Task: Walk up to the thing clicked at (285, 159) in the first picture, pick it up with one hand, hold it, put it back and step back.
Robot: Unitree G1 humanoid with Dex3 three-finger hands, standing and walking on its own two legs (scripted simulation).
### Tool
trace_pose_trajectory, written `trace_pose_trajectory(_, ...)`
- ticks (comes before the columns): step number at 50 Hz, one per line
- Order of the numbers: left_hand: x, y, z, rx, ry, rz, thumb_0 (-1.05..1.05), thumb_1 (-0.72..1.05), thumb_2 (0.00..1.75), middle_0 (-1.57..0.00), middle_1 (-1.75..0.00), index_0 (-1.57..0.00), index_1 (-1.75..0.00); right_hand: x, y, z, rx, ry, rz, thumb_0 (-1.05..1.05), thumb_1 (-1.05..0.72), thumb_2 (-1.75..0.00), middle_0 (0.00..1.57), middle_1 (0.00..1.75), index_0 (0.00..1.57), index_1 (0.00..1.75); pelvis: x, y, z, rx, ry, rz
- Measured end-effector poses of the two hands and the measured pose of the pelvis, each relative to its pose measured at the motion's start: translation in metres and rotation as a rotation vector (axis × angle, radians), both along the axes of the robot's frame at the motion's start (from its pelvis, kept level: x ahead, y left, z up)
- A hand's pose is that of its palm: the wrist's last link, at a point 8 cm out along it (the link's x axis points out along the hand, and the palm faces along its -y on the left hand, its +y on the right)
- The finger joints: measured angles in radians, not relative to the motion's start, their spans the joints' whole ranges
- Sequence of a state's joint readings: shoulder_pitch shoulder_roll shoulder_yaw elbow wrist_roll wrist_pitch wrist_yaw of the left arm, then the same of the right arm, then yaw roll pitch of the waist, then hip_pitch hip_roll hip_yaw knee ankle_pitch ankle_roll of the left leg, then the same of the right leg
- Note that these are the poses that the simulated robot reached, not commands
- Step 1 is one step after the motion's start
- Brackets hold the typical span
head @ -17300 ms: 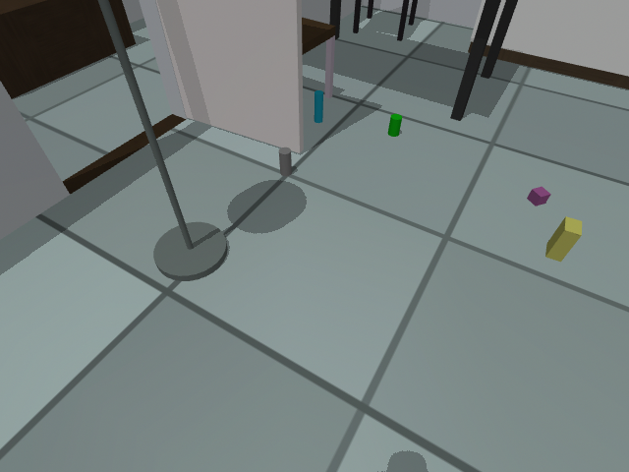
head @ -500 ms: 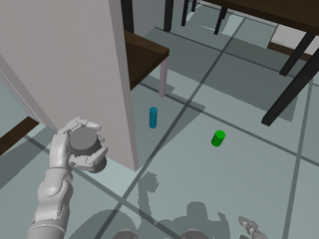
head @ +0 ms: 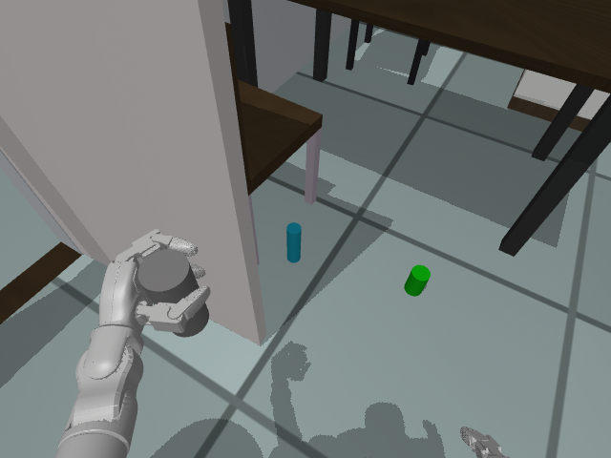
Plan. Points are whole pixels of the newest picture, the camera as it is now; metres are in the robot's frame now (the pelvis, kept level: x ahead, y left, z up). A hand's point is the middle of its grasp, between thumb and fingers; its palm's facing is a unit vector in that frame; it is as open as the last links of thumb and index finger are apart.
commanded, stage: hold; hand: left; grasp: from the side
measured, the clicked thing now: (177, 296) +0.34 +0.18 +0.01
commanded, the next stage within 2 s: none
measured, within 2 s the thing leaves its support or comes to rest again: neither
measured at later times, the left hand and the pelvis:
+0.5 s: hand (177, 283) +0.33 +0.17 +0.06, palm faces +0.06 -1.00 +0.00, open 8.1 cm; pelvis +0.00 +0.00 +0.01, yaw +0 degrees
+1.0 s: hand (174, 282) +0.33 +0.17 +0.06, palm faces +0.06 -1.00 +0.01, open 8.1 cm; pelvis +0.00 +0.00 +0.01, yaw +0 degrees
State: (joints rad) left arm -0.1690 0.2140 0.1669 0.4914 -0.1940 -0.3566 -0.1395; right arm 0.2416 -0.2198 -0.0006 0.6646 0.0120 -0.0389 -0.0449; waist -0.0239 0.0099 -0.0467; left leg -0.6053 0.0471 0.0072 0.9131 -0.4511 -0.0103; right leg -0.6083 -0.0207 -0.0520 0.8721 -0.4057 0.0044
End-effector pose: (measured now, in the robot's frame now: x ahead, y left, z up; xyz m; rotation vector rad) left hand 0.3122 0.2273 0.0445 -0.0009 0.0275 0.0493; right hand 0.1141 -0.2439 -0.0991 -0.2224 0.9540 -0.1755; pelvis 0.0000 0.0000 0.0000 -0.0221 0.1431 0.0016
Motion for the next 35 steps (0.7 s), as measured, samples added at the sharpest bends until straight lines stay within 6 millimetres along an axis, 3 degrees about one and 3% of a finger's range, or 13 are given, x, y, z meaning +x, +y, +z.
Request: trace_pose_trajectory(35,-0.005,-0.003,0.019,0.002,-0.017,0.015,0.01,-0.14,1.06,-0.80,-1.03,-0.84,-1.02,0.013,-0.001,0.016,0.006,-0.030,0.007,0.01,-0.90,-0.90,0.20,0.30,0.20,0.30,0.005,-0.003,0.014,0.007,-0.048,0.002)
